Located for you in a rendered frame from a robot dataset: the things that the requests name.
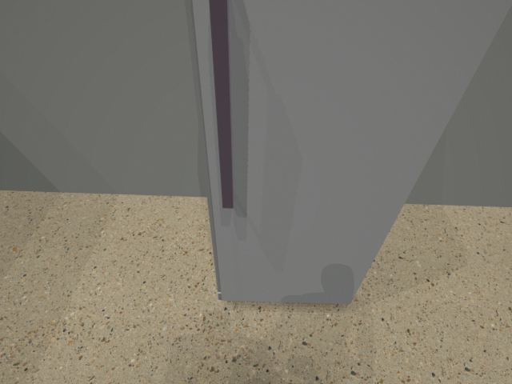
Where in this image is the fridge door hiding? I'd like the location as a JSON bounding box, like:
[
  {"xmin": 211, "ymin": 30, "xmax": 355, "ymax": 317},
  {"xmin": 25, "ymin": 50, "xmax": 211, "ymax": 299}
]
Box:
[{"xmin": 192, "ymin": 0, "xmax": 512, "ymax": 304}]

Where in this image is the handle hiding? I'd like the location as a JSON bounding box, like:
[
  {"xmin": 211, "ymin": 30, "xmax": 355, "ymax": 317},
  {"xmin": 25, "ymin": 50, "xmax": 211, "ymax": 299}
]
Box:
[{"xmin": 209, "ymin": 0, "xmax": 234, "ymax": 209}]

